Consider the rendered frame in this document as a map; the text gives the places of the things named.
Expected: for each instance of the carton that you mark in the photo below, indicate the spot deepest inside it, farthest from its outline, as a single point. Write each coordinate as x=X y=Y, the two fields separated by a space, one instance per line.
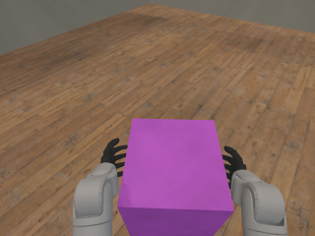
x=174 y=181

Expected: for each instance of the right robot forearm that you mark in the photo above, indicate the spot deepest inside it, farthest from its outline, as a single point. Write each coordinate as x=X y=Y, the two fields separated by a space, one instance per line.
x=262 y=205

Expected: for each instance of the left robot forearm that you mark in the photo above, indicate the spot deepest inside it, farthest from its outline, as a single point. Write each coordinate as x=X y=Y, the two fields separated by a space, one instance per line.
x=93 y=202

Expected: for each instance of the right robot hand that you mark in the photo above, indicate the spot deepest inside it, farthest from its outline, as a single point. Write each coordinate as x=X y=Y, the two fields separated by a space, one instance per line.
x=236 y=163

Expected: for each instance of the left robot hand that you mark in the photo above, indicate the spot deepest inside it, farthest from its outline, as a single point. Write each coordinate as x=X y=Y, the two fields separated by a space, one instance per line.
x=109 y=157

